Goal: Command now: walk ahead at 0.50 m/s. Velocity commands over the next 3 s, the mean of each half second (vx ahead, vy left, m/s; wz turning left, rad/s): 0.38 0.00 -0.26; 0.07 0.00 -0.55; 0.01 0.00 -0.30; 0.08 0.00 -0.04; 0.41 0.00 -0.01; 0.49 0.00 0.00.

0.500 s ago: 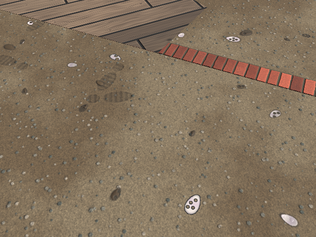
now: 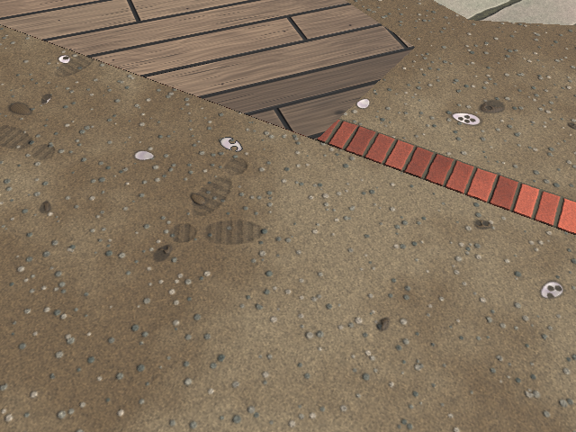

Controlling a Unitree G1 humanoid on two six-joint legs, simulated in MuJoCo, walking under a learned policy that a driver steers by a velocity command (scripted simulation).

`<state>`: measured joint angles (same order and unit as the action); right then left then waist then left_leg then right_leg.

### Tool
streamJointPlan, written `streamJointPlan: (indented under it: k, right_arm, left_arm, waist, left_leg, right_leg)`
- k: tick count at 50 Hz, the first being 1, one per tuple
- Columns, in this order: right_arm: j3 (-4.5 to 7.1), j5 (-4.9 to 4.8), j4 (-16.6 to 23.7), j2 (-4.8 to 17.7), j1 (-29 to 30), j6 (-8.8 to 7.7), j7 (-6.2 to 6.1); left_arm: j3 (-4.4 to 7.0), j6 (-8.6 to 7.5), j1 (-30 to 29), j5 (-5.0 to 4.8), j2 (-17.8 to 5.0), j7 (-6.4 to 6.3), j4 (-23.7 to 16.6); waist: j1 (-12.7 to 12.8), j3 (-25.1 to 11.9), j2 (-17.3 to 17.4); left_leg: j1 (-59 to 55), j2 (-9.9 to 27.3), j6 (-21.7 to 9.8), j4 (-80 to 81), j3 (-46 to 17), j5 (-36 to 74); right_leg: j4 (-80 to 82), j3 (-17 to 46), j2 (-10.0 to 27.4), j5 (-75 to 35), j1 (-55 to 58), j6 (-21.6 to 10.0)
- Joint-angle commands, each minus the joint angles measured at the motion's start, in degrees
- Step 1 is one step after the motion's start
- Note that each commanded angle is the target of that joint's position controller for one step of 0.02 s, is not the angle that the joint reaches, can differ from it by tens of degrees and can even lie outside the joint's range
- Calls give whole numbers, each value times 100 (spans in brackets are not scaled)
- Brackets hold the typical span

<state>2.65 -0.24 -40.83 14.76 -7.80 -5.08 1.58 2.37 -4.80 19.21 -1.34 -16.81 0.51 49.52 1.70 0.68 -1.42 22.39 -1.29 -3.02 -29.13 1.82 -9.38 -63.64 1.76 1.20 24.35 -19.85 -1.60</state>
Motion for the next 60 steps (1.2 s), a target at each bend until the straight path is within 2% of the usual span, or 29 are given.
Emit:
streamJointPlan:
  k: [1, 5, 11, 14, 16, 18, 20, 21, 22, 23, 24, 25, 26, 28, 30, 32, 35, 37, 40, 43, 44, 45, 46, 47, 48, 50, 53, 56, 60]
  right_arm:
    - [165, 64, 104, 603, -547, -30, 5]
    - [227, 36, -87, 770, -580, -143, -18]
    - [250, 67, -398, 928, -915, -130, -133]
    - [232, 69, -550, 952, -1008, -51, -185]
    - [247, 31, -604, 1032, -1014, 49, -232]
    - [287, -36, -577, 1153, -882, 158, -311]
    - [308, -79, -484, 1188, -689, 279, -412]
    - [261, 9, -393, 1085, -852, 267, -435]
    - [53, 335, -231, 413, -1487, 172, -355]
    - [11, 189, -236, 635, -1682, 61, -240]
    - [115, -9, -181, 1021, -1154, 46, -189]
    - [105, -44, -40, 982, -721, 86, -221]
    - [112, 23, -47, 926, -538, 166, -293]
    - [152, 67, 32, 930, -592, 343, -357]
    - [112, 91, 16, 731, -719, 399, -399]
    - [97, 112, 27, 679, -641, 422, -433]
    - [105, 81, 94, 682, -368, 480, -422]
    - [112, 61, 172, 671, -168, 473, -399]
    - [140, 23, 244, 707, -58, 375, -343]
    - [222, -7, 149, 771, -437, 277, -275]
    - [318, 76, 145, 1100, -616, 279, -289]
    - [441, 241, 187, 1637, -432, 360, -320]
    - [419, 374, 260, 1417, -394, 358, -304]
    - [333, 317, 407, 1113, -92, 347, -338]
    - [286, 216, 459, 902, 167, 357, -357]
    - [225, 85, 503, 759, 260, 394, -394]
    - [257, 133, 448, 835, -22, 491, -438]
    - [333, 106, 364, 1041, -222, 551, -422]
    - [378, -28, 289, 1206, -184, 549, -307]
  left_arm:
    - [167, -101, -304, 69, -599, -10, -561]
    - [127, 94, -347, 90, -326, -39, -586]
    - [80, 84, -1285, 32, -189, 56, -824]
    - [45, 49, -1722, 83, -101, 148, -1044]
    - [78, 50, -1836, 90, -176, 235, -1206]
    - [152, 57, -1660, 121, -343, 317, -1301]
    - [343, 47, -606, 145, -664, 331, -1079]
    - [493, 60, -40, 159, -1092, 237, -998]
    - [542, 126, 1, 194, -1597, 117, -1085]
    - [478, 133, 95, 208, -1431, 119, -1280]
    - [436, 181, -185, 191, -1127, 118, -1411]
    - [380, 226, -523, 108, -899, 84, -1448]
    - [334, 280, -735, 64, -767, 47, -1482]
    - [331, 360, -989, 157, -770, 7, -1577]
    - [378, 380, -1065, 206, -862, -25, -1635]
    - [430, 415, -1002, 171, -978, -98, -1652]
    - [447, 536, -1076, 105, -997, -200, -1736]
    - [445, 601, -1079, 112, -974, -228, -1766]
    - [451, 664, -966, 119, -948, -226, -1782]
    - [428, 730, -1010, 35, -864, -235, -1819]
    - [370, 734, -846, 31, -664, -237, -1828]
    - [324, 702, -730, 20, -427, -216, -1971]
    - [450, 605, -800, 112, -879, -187, -2009]
    - [557, 605, -671, 87, -1142, -161, -1863]
    - [578, 671, -513, 53, -1100, -173, -1686]
    - [514, 801, -418, 63, -806, -196, -1590]
    - [407, 818, -890, -12, -544, -164, -1827]
    - [293, 778, -1134, 53, -337, -108, -1976]
    - [296, 770, -1012, 63, -431, -47, -1924]
  waist:
    - [-231, -381, 601]
    - [-41, -178, 552]
    - [-404, 112, 439]
    - [-547, 247, 395]
    - [-545, 158, 521]
    - [-388, -34, 681]
    - [148, -576, 590]
    - [355, -1039, 69]
    - [-154, -1691, -1428]
    - [37, -2888, -1270]
    - [251, -2559, -524]
    - [164, -1840, -132]
    - [25, -1284, 206]
    - [-293, -881, -77]
    - [-386, -864, -296]
    - [-346, -1035, -336]
    - [-257, -1041, -442]
    - [-183, -878, -591]
    - [-84, -790, -785]
    - [-322, -757, -799]
    - [-289, -855, -346]
    - [4, -581, 1359]
    - [-138, -589, 1761]
    - [-44, -559, 1243]
    - [49, -456, 930]
    - [-4, -327, 847]
    - [-268, -253, 1063]
    - [-432, -489, 1223]
    - [-416, -569, 1364]
  left_leg:
    - [-1842, 1527, -1083, 1607, -2045, 530]
    - [-1278, 1421, -1182, 2078, -1336, 1104]
    - [-1558, 1298, -817, 2257, -308, 1221]
    - [-1763, 1305, -668, 1914, 152, 2285]
    - [-2104, 1403, -559, 1493, 264, 2909]
    - [-2415, 1472, -412, 868, 294, 3806]
    - [-2344, 1232, -137, -592, 485, 4392]
    - [-1488, 855, 186, -2032, 624, 3118]
    - [624, -39, 572, -4100, 563, -2194]
    - [1423, -390, 670, -5382, -618, -3202]
    - [1670, -25, 583, -5449, -923, -2674]
    - [1872, 173, 551, -5094, -792, -2178]
    - [1778, 345, 585, -4685, -739, -1899]
    - [1097, 397, 598, -3980, -712, -1641]
    - [767, 273, 671, -3276, -581, -1536]
    - [678, 194, 749, -2802, -616, -1267]
    - [544, 116, 775, -2263, -708, -774]
    - [461, 59, 752, -1870, -743, -704]
    - [251, -30, 663, -1186, -764, -864]
    - [-671, -6, 424, 442, -632, -234]
    - [-1348, 790, 138, 814, -1184, -78]
    - [-1645, 1995, -628, 1111, -2540, 746]
    - [-1286, 2614, -1259, 1276, -3291, 1310]
    - [-1200, 2401, -1188, 1146, -2793, 1406]
    - [-1148, 1972, -886, 1026, -2137, 1348]
    - [-1211, 1626, -711, 952, -1466, 1497]
    - [-1547, 1469, -794, 1037, -931, 1498]
    - [-1730, 1606, -919, 917, -846, 1706]
    - [-1575, 1763, -974, 761, -872, 1864]
  right_leg:
    - [-235, 244, 644, -653, -1939, 22]
    - [402, 177, 706, -1266, -1820, 208]
    - [2065, 166, 520, -2953, -1928, 151]
    - [2729, -77, 320, -3152, -1647, 79]
    - [2904, -216, 200, -2865, -1585, 5]
    - [3037, -383, 12, -2233, -1355, -144]
    - [3561, -598, -377, -2332, -134, -372]
    - [3676, 63, 38, -4127, 1175, -654]
    - [3038, 2043, 1514, -7103, 3157, -1552]
    - [3523, 3698, 2220, -6490, 3958, -2445]
    - [3724, 3046, 1839, -5632, 3507, -2166]
    - [3861, 2467, 1520, -4848, 2780, -1845]
    - [4083, 2146, 1295, -4357, 1916, -1639]
    - [4431, 1932, 1007, -3727, 679, -1497]
    - [4484, 1698, 820, -3914, 234, -1458]
    - [4439, 1720, 779, -3728, 219, -1421]
    - [4524, 1901, 617, -2123, 58, -1193]
    - [4584, 2091, 529, -1259, -34, -1086]
    - [4458, 2455, 538, -1133, 202, -1018]
    - [4042, 2582, 308, -1360, 192, -749]
    - [3456, 2262, 0, -652, -294, -463]
    - [2237, 988, -952, 665, -1493, -87]
    - [789, 671, -827, 1123, -1769, 191]
    - [57, 759, -617, 749, -1705, 302]
    - [-258, 649, -561, 416, -1677, 407]
    - [-843, 489, -493, -20, -1811, 592]
    - [-162, 87, -309, -348, -1887, 737]
    - [927, -26, -149, -45, -1249, 727]
    - [2297, -332, -214, -103, -271, 503]
